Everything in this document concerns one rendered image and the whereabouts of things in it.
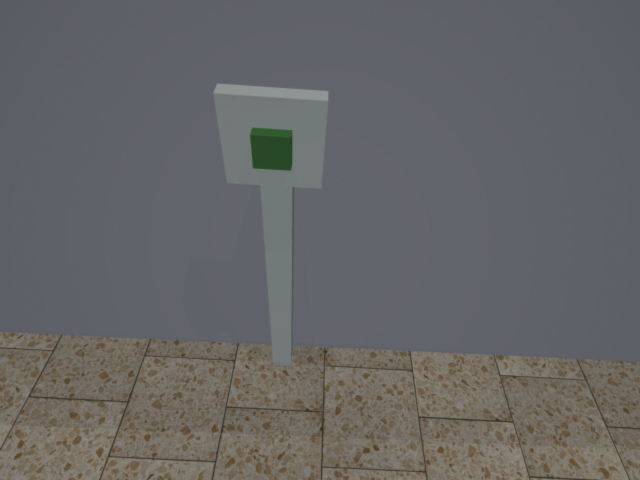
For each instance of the panel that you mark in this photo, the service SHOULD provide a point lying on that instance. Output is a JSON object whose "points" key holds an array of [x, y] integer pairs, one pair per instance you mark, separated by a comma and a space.
{"points": [[239, 108]]}

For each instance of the button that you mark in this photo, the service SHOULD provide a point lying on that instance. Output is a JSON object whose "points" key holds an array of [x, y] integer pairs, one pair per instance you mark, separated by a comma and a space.
{"points": [[271, 148]]}

